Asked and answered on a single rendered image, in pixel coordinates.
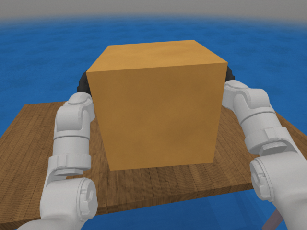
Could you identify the table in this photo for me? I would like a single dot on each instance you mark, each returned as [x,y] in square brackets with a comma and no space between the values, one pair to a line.
[27,144]

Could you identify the left robot forearm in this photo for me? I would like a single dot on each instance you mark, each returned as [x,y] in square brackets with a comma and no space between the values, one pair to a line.
[71,139]

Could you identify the carton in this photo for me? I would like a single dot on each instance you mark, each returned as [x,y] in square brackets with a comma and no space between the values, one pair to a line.
[158,104]

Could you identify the robot left upper arm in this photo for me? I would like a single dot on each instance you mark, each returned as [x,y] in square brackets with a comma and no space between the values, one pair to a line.
[66,205]

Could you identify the left robot hand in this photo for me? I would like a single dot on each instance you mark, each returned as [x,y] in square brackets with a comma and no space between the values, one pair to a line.
[84,85]

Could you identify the right robot hand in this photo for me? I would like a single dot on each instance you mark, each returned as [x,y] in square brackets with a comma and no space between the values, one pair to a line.
[229,75]

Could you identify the robot right upper arm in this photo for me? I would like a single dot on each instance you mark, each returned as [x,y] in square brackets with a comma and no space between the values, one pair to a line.
[281,178]

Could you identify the right robot forearm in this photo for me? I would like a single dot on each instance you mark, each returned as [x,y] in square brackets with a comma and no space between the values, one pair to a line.
[262,129]

